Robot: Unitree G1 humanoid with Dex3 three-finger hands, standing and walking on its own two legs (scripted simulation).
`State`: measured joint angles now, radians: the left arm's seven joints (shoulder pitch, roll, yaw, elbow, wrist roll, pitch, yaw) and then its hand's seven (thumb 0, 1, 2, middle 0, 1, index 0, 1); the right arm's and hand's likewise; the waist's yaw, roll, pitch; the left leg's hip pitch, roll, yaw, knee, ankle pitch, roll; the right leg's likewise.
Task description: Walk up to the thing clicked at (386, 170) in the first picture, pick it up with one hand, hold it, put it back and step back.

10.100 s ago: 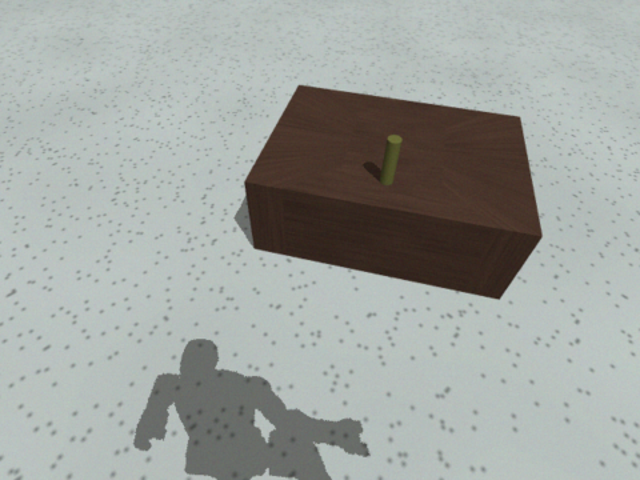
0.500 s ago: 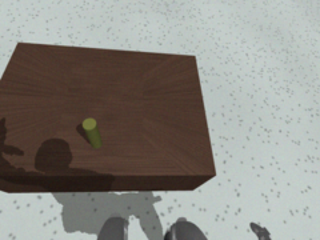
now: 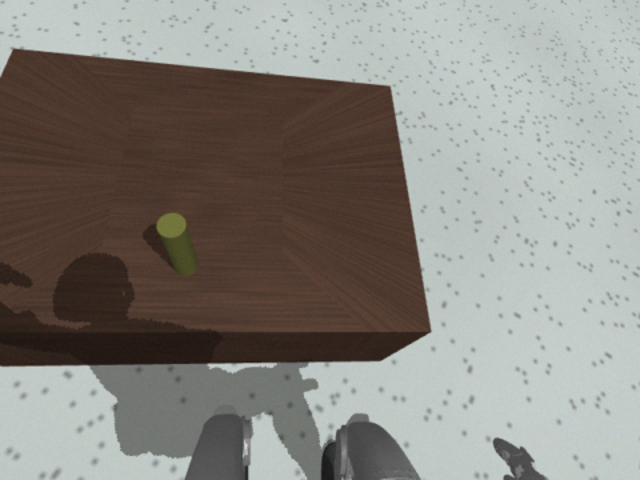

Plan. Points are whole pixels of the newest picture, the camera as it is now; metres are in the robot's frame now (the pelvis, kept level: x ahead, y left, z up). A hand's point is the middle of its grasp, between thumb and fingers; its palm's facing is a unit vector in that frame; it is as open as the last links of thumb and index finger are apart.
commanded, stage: approach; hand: left
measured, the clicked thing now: (179, 247) +0.49 +0.21 -0.24
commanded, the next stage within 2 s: close in in 0.42 s
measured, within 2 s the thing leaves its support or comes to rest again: neither
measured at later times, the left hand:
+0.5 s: hand (105, 273) +0.42 +0.32 -0.21, palm faces +0.14 -0.99 +0.04, open 17.6 cm
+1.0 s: hand (165, 276) +0.45 +0.24 -0.28, palm faces +0.14 -0.99 +0.02, open 17.6 cm
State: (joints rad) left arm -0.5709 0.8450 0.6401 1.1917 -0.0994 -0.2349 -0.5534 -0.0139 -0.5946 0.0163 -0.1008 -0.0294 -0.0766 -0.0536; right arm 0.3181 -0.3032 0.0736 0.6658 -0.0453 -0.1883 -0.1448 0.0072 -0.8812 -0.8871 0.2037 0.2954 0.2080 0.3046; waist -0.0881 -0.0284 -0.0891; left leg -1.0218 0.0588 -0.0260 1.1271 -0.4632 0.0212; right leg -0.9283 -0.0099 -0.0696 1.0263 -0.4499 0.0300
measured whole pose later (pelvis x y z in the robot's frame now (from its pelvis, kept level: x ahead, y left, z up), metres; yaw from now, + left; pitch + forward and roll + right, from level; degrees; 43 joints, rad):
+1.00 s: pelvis -0.07 -0.02 -0.29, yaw -4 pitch +34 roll -6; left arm -0.84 0.61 0.60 1.05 -0.13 -0.47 -0.33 -0.02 -0.61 0.00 -0.07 -0.06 -0.10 -0.03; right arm 0.19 -0.27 0.08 0.71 -0.07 -0.04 0.02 0.01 -0.89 -0.89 0.20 0.30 0.21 0.30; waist -0.14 0.01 -0.13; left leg -2.13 0.06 -0.10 2.17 -0.65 0.00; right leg -2.04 -0.01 -0.08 2.13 -0.68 0.00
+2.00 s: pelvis -0.06 -0.02 -0.26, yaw -4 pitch +35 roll -5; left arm -0.87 0.53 0.53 1.03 -0.09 -0.49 -0.18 -0.01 -0.06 0.52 -0.91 -0.76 -0.94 -0.74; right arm 0.19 -0.27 0.04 0.69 -0.07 0.02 0.02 0.00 -0.92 -0.89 0.20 0.29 0.20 0.30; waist -0.15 0.00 -0.13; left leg -2.05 0.07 -0.08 2.10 -0.65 0.00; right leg -1.98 -0.01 -0.07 2.06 -0.68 0.00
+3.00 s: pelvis -0.05 -0.02 -0.20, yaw -3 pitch +35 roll -5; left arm -0.88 0.55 0.52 1.00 -0.09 -0.40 -0.14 -0.01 -0.27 1.20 -0.89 -1.32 -0.92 -1.31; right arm 0.21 -0.26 0.03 0.67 -0.05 0.03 0.00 0.00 -0.89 -0.89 0.20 0.29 0.20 0.30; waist -0.14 0.01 -0.15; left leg -1.86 0.07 -0.07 1.89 -0.64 0.00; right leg -1.80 0.00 -0.07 1.84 -0.66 0.00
